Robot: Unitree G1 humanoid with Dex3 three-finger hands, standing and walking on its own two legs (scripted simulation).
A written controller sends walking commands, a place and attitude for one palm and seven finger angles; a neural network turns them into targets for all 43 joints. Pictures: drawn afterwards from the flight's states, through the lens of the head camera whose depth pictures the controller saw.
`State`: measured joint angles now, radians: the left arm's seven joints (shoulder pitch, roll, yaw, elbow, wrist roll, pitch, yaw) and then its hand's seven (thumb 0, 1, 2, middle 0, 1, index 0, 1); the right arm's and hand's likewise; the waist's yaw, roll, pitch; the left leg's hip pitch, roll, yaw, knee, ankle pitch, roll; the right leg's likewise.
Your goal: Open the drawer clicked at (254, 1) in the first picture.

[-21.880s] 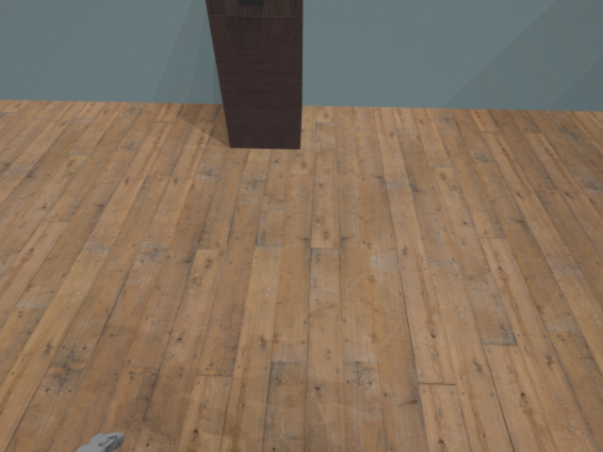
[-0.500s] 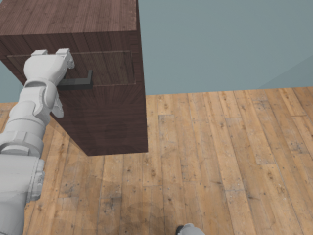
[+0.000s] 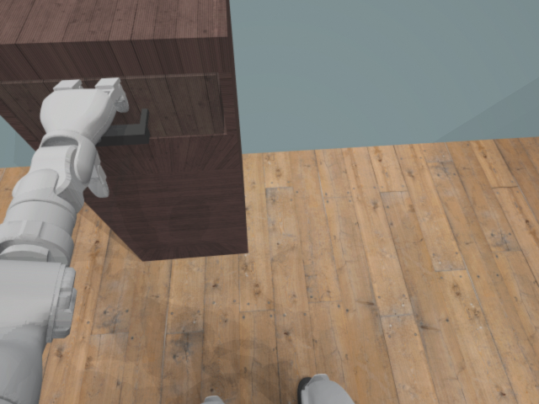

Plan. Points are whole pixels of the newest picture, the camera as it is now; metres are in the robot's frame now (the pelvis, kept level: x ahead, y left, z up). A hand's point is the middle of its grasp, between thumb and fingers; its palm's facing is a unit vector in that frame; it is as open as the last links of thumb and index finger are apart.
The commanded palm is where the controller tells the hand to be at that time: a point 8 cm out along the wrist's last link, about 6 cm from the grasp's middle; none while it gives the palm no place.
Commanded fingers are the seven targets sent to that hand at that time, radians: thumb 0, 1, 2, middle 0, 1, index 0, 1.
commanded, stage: lower the fingers behind the handle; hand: left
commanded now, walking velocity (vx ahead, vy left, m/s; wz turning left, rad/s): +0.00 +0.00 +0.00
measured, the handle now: (118, 125) +0.57 +0.23 +0.02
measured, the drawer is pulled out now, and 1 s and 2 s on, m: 0.00 0.00 0.00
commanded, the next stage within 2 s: close the thumb around the handle in 1.30 s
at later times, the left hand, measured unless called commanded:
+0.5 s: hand (95, 152) +0.50 +0.25 +0.04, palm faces -0.04 +0.00 -1.00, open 13.9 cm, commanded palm +0.48 +0.25 +0.08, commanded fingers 0.00 -0.50 0.30 -0.30 -1.20 -0.30 -1.20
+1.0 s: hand (101, 163) +0.50 +0.25 +0.00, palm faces -0.06 +0.00 -1.00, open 14.0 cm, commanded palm +0.48 +0.24 +0.05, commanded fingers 0.00 -0.50 0.30 -0.30 -1.20 -0.30 -1.20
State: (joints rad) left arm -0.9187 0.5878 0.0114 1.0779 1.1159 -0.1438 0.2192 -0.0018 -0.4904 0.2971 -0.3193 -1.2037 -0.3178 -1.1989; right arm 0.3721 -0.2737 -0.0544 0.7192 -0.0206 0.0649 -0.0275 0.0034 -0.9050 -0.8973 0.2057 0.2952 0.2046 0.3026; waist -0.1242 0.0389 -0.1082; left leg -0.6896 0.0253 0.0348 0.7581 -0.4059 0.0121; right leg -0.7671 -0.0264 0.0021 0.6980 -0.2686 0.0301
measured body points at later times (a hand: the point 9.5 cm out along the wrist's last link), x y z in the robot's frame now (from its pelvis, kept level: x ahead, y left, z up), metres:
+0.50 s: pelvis +0.00 +0.00 -0.01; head +0.12 +0.00 +0.43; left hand +0.50 +0.25 +0.09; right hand +0.00 -0.28 -0.13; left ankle -0.04 +0.11 -0.71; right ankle +0.03 -0.14 -0.71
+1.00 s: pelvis -0.01 +0.00 -0.03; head +0.13 +0.01 +0.40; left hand +0.50 +0.25 +0.06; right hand -0.03 -0.28 -0.15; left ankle -0.04 +0.11 -0.71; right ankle +0.03 -0.14 -0.71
